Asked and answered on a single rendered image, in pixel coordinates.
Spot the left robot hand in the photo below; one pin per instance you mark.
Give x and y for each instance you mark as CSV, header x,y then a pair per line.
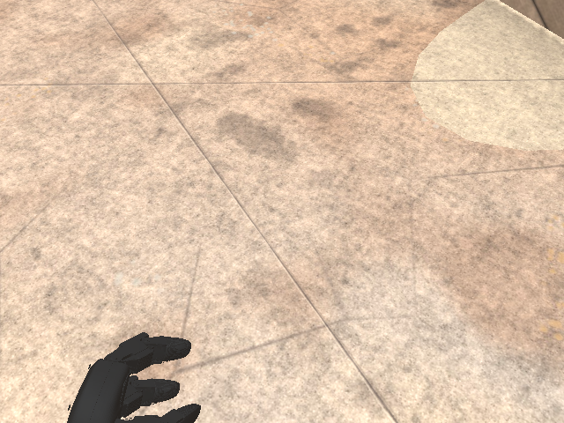
x,y
108,392

